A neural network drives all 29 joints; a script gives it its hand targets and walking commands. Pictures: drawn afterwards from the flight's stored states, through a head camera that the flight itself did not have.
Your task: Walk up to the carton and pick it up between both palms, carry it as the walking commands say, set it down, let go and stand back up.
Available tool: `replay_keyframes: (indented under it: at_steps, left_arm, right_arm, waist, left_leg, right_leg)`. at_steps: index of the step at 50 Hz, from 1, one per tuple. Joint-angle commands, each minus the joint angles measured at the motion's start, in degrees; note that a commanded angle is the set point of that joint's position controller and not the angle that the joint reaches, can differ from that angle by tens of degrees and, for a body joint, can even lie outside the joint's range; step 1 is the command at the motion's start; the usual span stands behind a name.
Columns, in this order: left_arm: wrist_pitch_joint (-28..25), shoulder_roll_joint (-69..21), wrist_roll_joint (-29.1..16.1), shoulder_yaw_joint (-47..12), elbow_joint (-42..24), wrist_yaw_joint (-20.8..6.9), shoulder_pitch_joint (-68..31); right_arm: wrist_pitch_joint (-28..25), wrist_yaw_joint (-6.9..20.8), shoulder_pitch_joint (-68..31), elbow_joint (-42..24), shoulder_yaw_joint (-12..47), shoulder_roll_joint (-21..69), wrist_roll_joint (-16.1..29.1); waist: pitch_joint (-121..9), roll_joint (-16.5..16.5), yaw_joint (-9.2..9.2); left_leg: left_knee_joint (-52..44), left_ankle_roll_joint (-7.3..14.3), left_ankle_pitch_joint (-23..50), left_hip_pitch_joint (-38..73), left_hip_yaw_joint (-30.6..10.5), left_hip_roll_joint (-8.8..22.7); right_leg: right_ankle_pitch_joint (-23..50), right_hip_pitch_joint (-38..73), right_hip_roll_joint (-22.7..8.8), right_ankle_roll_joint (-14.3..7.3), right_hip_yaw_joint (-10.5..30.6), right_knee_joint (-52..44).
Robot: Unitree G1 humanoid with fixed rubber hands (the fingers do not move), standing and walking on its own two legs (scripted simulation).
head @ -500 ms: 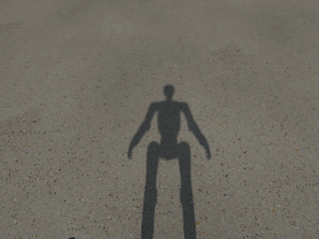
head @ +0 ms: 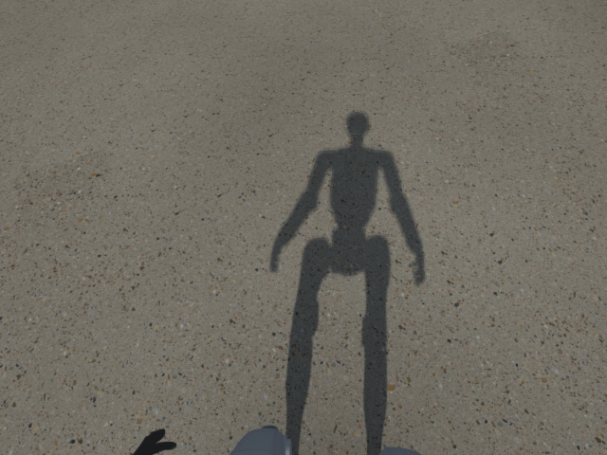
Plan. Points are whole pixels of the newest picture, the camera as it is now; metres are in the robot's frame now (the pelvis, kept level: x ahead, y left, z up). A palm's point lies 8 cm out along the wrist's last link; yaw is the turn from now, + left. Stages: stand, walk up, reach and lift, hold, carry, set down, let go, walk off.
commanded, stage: walk up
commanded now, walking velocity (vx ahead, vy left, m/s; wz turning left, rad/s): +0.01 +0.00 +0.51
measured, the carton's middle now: out of the picture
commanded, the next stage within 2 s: none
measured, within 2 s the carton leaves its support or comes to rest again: neither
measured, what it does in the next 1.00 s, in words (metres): steps on the spot, turning left: left foot, then right foot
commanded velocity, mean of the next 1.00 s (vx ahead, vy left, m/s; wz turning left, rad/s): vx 0.01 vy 0.00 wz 0.51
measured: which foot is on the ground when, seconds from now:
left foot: up 0.00-0.18, down 0.20-0.60, up 0.62-1.00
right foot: down 0.00-0.20, up 0.22-0.56, down 0.58-1.00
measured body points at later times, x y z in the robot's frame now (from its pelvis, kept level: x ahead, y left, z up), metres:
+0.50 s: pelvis -0.02 +0.03 +0.00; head +0.06 +0.04 +0.44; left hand +0.01 +0.32 -0.14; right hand +0.14 -0.19 -0.15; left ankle +0.00 +0.14 -0.73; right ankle -0.01 -0.11 -0.70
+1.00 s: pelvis -0.05 +0.00 -0.01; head -0.05 +0.02 +0.44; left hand -0.14 +0.23 -0.17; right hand +0.16 -0.21 -0.13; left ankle -0.12 +0.10 -0.71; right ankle +0.00 -0.09 -0.73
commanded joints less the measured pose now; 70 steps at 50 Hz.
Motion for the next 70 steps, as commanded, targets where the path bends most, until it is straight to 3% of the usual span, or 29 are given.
replay_keyframes:
  at_steps: [1,3,6,7,8,10,11,13,18,22,25,26,27,28,29,30,34,40,47,49,50,51,52,54,55,58,64,66,70]
  left_arm:
    - [0.7,10.3,0.6,2.5,-3.2,1.5,3.7]
    - [0.8,10.9,1.1,2.6,-2.3,1.2,0.6]
    - [1.4,11.0,-0.3,2.6,-1.8,-0.1,0.4]
    - [1.5,9.8,-1.0,2.4,-1.2,-0.5,3.6]
    - [2.0,6.0,-1.2,1.6,-3.3,-0.2,3.3]
    - [2.0,5.1,-0.5,1.9,-4.1,0.0,-0.3]
    - [2.2,4.6,0.0,0.7,-3.3,0.1,-1.0]
    - [1.9,4.7,-0.3,-0.4,-2.1,-0.4,-0.3]
    - [1.0,6.0,0.1,-0.8,-0.7,0.6,-1.0]
    - [0.6,5.0,-1.2,-1.1,-1.9,1.2,-1.7]
    - [-0.1,5.4,-2.4,-0.7,-1.0,1.6,3.4]
    - [-0.6,5.6,-2.3,-0.8,0.4,1.6,6.7]
    - [-0.8,10.1,-1.1,0.7,1.0,1.6,9.6]
    - [-0.4,14.2,-0.2,2.0,1.1,1.3,9.6]
    - [0.0,13.9,0.7,1.8,0.0,1.1,8.9]
    - [0.1,10.9,0.3,1.2,-1.7,1.3,5.4]
    - [-0.3,7.6,0.0,0.9,-3.1,1.7,3.0]
    - [-0.2,8.6,0.4,1.6,-1.8,0.7,7.2]
    - [-0.9,13.6,-1.1,2.8,-4.2,0.3,3.9]
    - [-0.4,10.6,-1.4,1.9,-4.1,-0.1,4.9]
    - [-0.3,8.0,-1.6,1.4,-5.4,-0.3,5.2]
    - [0.2,5.7,-1.6,1.0,-8.2,-0.5,2.6]
    - [0.4,6.0,-1.3,1.2,-8.9,-0.4,-0.3]
    - [0.6,5.1,-0.8,0.2,-9.7,-0.4,-1.3]
    - [1.6,5.2,1.2,0.3,-8.1,-0.1,0.3]
    - [1.5,5.4,1.4,1.0,-7.5,-0.2,1.9]
    - [1.2,5.4,0.2,1.0,-8.6,0.4,-0.3]
    - [1.3,6.2,0.0,1.1,-8.4,0.6,-2.1]
    - [0.4,5.8,-0.9,1.3,-8.3,0.8,-0.5]
  right_arm:
    - [-1.5,1.0,0.8,-6.5,0.1,-4.9,-0.6]
    - [-1.7,0.9,1.1,-6.6,0.5,-4.0,0.1]
    - [-2.4,0.9,6.0,-5.3,0.0,-4.6,-0.4]
    - [-2.6,0.6,6.0,-4.9,-1.2,-8.3,-1.8]
    - [-2.7,0.3,8.4,-5.0,-2.8,-13.5,-2.8]
    - [-2.8,-0.5,10.9,-4.9,-3.6,-13.4,-3.8]
    - [-2.8,-0.3,9.7,-5.9,-3.4,-12.0,-3.4]
    - [-2.5,-1.0,3.1,-6.9,-2.6,-9.7,-3.7]
    - [-2.4,-1.5,5.0,-8.5,-3.1,-7.3,-2.4]
    - [-2.8,-1.1,8.4,-7.1,-2.9,-7.4,-2.2]
    - [-2.0,-0.5,5.4,-7.9,-3.5,-7.6,-1.8]
    - [-2.0,-0.4,4.8,-8.0,-3.7,-6.6,-1.0]
    - [-2.3,0.1,2.6,-9.5,-3.0,-3.3,-0.1]
    - [-2.4,0.1,2.1,-12.0,-2.4,0.9,-0.1]
    - [-1.8,-0.7,1.1,-11.6,-2.5,0.0,-0.8]
    - [-1.6,-0.3,5.1,-10.9,-3.6,-1.7,-0.1]
    - [0.2,2.3,1.7,-8.2,-4.2,-4.0,-1.2]
    - [1.3,1.9,-2.3,-8.4,-4.1,-3.4,-1.0]
    - [0.5,0.6,-3.9,-5.5,0.0,-3.8,1.8]
    - [-0.4,0.1,1.2,-3.1,-0.7,-5.6,0.7]
    - [-0.9,-0.4,3.2,-2.1,-2.2,-10.9,-0.3]
    - [-1.5,-0.7,4.4,-1.5,-3.3,-15.2,-1.1]
    - [-2.2,-1.4,5.5,-0.5,-3.1,-13.3,-1.1]
    - [-2.6,-1.7,4.3,-0.7,-3.4,-12.1,-1.8]
    - [-1.9,-1.4,1.3,-3.4,-2.6,-11.0,-2.2]
    - [-1.8,-1.4,-1.6,-5.9,-2.3,-10.1,-2.0]
    - [-2.1,-1.2,1.8,-5.6,-2.8,-10.1,-1.9]
    - [-2.1,-1.5,4.5,-5.0,-2.9,-10.8,-1.7]
    - [-1.4,-1.0,2.0,-5.6,-3.9,-10.5,-2.1]
  waist:
    - [-11.0,-11.0,3.56]
    - [-11.0,-15.3,2.92]
    - [-13.7,-10.3,0.43]
    - [-13.6,0.9,0.03]
    - [-14.0,17.3,-0.60]
    - [-10.3,14.6,0.16]
    - [-10.0,11.2,0.32]
    - [-8.6,16.1,2.89]
    - [-14.6,5.7,2.22]
    - [-14.4,4.6,1.19]
    - [-15.9,6.1,3.95]
    - [-17.0,3.4,5.27]
    - [-17.2,-9.5,7.82]
    - [-15.2,-24.6,8.17]
    - [-12.1,-21.0,7.55]
    - [-12.5,-15.1,3.75]
    - [-6.8,-13.4,3.23]
    - [-2.6,-12.2,5.25]
    - [-4.9,-13.6,2.07]
    - [-4.8,-4.5,-1.35]
    - [-6.4,11.8,-2.32]
    - [-5.6,22.4,-2.81]
    - [-5.6,15.0,-2.54]
    - [-5.3,17.1,-1.77]
    - [-1.4,10.4,-0.62]
    - [-4.9,9.3,0.23]
    - [-8.6,7.2,-0.49]
    - [-10.2,2.5,-0.88]
    - [-8.3,6.5,-0.26]
  left_leg:
    - [6.5,-0.9,-4.2,-7.5,2.4,4.6]
    - [-3.6,0.1,-2.2,-1.7,1.9,4.9]
    - [-21.3,0.1,10.8,8.1,5.6,3.9]
    - [-25.2,1.8,25.7,12.8,-0.8,8.5]
    - [-29.5,7.1,43.5,20.7,-19.1,20.4]
    - [-28.6,10.9,54.4,20.3,-19.7,22.0]
    - [-29.8,11.7,45.2,16.0,-14.5,19.8]
    - [-27.3,10.6,40.0,15.7,-11.9,16.8]
    - [-27.5,10.7,39.8,21.1,-12.5,15.7]
    - [-27.6,11.4,42.9,20.0,-14.2,15.4]
    - [-24.9,8.5,39.0,14.3,-11.9,12.5]
    - [-22.1,6.8,33.7,9.9,-10.1,10.1]
    - [-14.0,4.6,20.8,-0.2,-5.9,5.2]
    - [-2.9,2.2,-8.7,-14.4,2.3,-2.4]
    - [8.5,1.1,-13.4,-15.3,3.1,0.0]
    - [13.3,0.4,-11.6,-11.1,2.0,2.2]
    - [15.2,-1.1,-1.0,-5.6,2.8,2.3]
    - [5.5,-2.4,1.1,-1.8,5.9,2.1]
    - [-11.9,-2.0,1.5,8.4,7.6,1.5]
    - [-20.8,-0.6,15.5,14.9,3.4,4.6]
    - [-28.1,2.8,30.4,20.0,-11.7,15.1]
    - [-31.5,7.9,44.5,22.7,-25.9,21.9]
    - [-29.8,9.9,47.2,21.5,-22.5,21.4]
    - [-29.7,9.5,39.9,20.0,-18.9,17.7]
    - [-32.4,10.3,32.3,17.5,-17.9,16.4]
    - [-29.4,10.6,37.7,17.4,-12.6,13.8]
    - [-30.1,10.5,31.8,18.9,-15.0,11.7]
    - [-30.3,10.9,32.7,22.7,-18.2,13.2]
    - [-33.2,11.4,26.2,16.2,-23.9,11.7]
  right_leg:
    - [33.6,12.7,-17.9,-7.5,7.9,-8.7]
    - [31.0,12.0,-17.2,-5.5,6.0,-6.2]
    - [20.8,9.5,-13.6,-3.1,2.5,3.2]
    - [10.8,3.9,-8.7,-1.3,-0.3,11.0]
    - [-13.4,-10.4,-1.9,1.8,-0.7,23.9]
    - [-19.6,-16.3,-1.5,2.5,6.5,34.0]
    - [-17.4,-13.9,-3.2,3.1,7.2,33.6]
    - [-13.1,-15.8,-2.2,3.8,8.3,29.5]
    - [-9.7,-12.6,-0.1,3.9,8.2,20.8]
    - [-10.2,-10.0,1.9,4.4,7.0,12.5]
    - [-3.0,0.1,1.8,2.9,5.4,-1.1]
    - [3.4,7.7,-0.8,2.1,4.9,-7.5]
    - [3.4,16.3,-11.3,-0.9,14.3,-14.5]
    - [16.5,22.0,-25.0,-6.4,27.5,-17.6]
    - [27.8,15.9,-27.2,-9.6,25.4,-16.0]
    - [29.9,12.8,-24.4,-9.8,19.9,-14.3]
    - [22.3,6.7,-14.3,-5.2,7.4,-15.0]
    - [17.2,9.0,-15.7,-7.2,8.0,-13.1]
    - [17.6,5.6,-18.6,-5.3,6.8,-9.6]
    - [11.5,0.2,-15.2,-1.1,2.8,-0.4]
    - [1.2,-6.2,-7.4,2.1,-2.7,15.4]
    - [-17.9,-16.0,0.5,4.7,0.8,27.2]
    - [-16.6,-15.9,-1.1,4.3,5.5,33.8]
    - [-12.2,-18.1,-1.8,4.5,7.7,32.7]
    - [-9.8,-18.0,-2.8,4.4,7.0,31.1]
    - [-5.7,-14.1,-2.0,4.7,5.8,31.2]
    - [-4.4,-9.3,0.3,5.3,6.5,19.6]
    - [-5.7,-11.0,1.4,5.3,7.1,18.6]
    - [-7.6,-4.0,2.5,5.6,9.6,8.6]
